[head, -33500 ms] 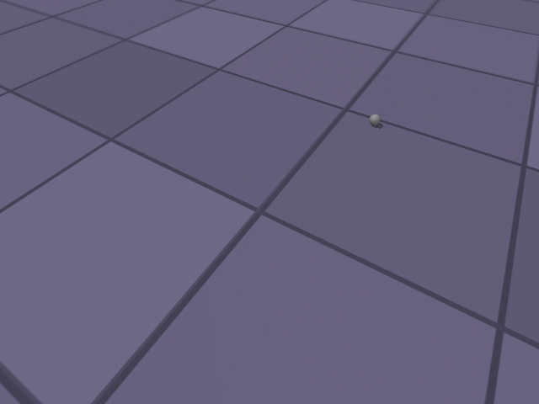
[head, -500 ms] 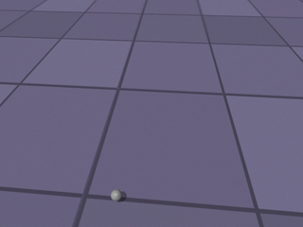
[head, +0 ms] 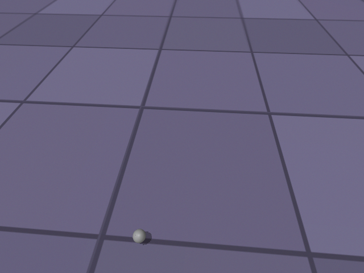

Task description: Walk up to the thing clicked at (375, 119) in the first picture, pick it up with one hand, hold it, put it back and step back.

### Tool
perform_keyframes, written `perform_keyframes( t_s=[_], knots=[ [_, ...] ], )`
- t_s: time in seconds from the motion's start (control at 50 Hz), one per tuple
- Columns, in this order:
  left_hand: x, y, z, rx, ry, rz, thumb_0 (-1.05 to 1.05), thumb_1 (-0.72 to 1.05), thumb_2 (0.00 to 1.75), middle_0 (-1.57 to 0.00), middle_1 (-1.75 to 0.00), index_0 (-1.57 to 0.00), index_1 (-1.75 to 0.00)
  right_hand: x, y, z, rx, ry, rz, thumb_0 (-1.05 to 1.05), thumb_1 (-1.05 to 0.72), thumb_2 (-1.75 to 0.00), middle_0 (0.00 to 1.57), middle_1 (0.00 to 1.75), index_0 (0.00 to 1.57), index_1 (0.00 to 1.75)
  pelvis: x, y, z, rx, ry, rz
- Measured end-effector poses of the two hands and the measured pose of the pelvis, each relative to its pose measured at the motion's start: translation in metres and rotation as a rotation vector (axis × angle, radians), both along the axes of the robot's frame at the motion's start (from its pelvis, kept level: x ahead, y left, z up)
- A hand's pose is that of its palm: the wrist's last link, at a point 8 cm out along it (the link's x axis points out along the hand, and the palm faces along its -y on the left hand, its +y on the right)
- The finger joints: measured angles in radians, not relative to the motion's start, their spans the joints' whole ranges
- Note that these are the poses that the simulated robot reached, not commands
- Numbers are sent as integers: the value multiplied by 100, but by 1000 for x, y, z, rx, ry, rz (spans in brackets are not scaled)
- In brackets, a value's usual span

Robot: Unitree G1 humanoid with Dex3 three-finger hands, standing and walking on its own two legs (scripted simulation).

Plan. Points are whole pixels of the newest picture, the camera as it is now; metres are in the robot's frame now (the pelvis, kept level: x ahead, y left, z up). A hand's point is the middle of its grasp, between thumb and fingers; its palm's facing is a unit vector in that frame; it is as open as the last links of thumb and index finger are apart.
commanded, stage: stand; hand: left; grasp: from above
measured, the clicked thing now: (139, 235) +0.48 +0.24 -0.75
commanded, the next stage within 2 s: step back in 0.14 s
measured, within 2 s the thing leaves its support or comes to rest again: neither
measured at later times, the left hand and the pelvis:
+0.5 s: hand out of the picture +0.09 +0.31 -0.18, palm faces -0.01 -0.92 -0.38, open 7.3 cm; pelvis -0.05 +0.04 -0.03, yaw +0 degrees
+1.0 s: hand out of the picture -0.05 +0.27 -0.16, palm faces -0.09 -0.91 -0.41, open 7.3 cm; pelvis -0.16 +0.02 -0.02, yaw -6 degrees
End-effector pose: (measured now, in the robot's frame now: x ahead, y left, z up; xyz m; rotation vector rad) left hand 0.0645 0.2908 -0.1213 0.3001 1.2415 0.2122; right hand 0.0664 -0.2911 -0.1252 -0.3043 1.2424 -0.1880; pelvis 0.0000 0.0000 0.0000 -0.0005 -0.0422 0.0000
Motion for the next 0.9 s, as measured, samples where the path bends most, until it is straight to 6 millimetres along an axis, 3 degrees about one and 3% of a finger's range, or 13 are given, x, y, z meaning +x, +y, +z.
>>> perform_keyframes(
  t_s=[0.16,0.32,0.46,0.54,0.62,0.74,0.9],
  knots=[
    [1,0,0,-1,-1,4,0,91,90,-20,-30,-20,-30,0,-2,0,-2,5,-2,0,-90,-90,20,30,21,30,0,-1,0,0,3,-1],
    [-1,21,-5,40,-19,-5,0,91,90,-21,-30,-21,-30,-5,-11,-4,-35,6,-8,0,-90,-90,20,30,21,30,-27,7,-11,-15,11,2],
    [12,55,-21,47,-74,-43,0,91,90,-21,-30,-21,-30,-37,1,-3,-95,22,-17,0,-90,-90,20,30,21,30,-43,35,-27,-16,27,6],
    [15,60,-22,47,-102,-52,0,91,90,-20,-30,-20,-30,-65,16,4,-102,61,-14,0,-90,-90,20,30,21,30,-57,40,-22,-13,14,-5],
    [2,55,-19,24,-84,-79,0,91,90,-20,-30,-20,-30,-81,24,9,-104,55,-28,0,-90,-90,20,30,21,30,-70,44,-16,-22,21,-24],
    [-31,48,-20,26,-38,-119,0,91,90,-20,-30,-20,-30,-91,27,3,-83,-40,-52,0,-90,-90,20,30,21,30,-93,44,-19,-10,11,-65],
    [-76,33,-14,71,-51,-138,0,91,90,-20,-30,-20,-30,-121,5,-22,-36,-101,-61,0,-90,-90,20,30,21,30,-135,25,-33,-18,-21,-92]
  ],
)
